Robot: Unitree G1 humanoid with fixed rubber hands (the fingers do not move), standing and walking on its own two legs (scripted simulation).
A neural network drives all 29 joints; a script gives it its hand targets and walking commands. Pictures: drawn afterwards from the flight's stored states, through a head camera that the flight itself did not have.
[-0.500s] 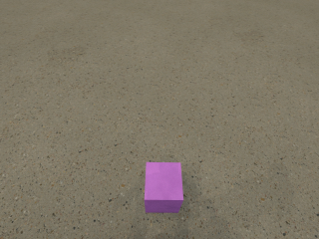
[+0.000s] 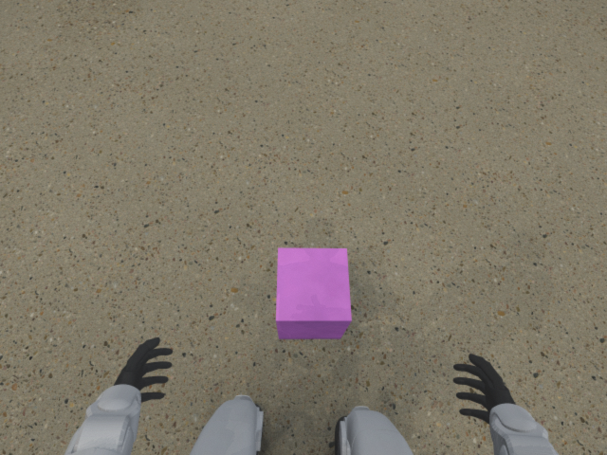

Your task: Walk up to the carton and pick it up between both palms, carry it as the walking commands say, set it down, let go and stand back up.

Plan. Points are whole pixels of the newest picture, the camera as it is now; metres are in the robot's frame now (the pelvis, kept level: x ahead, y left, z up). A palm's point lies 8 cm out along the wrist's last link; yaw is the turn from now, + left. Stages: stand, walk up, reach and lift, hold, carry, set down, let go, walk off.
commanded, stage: reach and lift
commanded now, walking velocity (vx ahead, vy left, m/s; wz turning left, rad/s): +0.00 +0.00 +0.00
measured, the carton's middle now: (311, 296) +0.48 -0.02 -0.63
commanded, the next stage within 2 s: none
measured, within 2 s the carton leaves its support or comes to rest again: neither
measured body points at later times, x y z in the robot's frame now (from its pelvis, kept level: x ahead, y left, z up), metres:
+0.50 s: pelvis -0.01 -0.01 -0.05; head +0.17 -0.01 +0.36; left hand +0.27 +0.24 -0.16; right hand +0.30 -0.25 -0.17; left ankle +0.04 +0.14 -0.72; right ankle +0.02 -0.14 -0.72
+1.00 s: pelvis -0.08 +0.00 -0.08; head +0.25 -0.01 +0.21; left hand +0.41 +0.19 -0.22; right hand +0.43 -0.24 -0.22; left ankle +0.04 +0.14 -0.72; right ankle +0.02 -0.14 -0.72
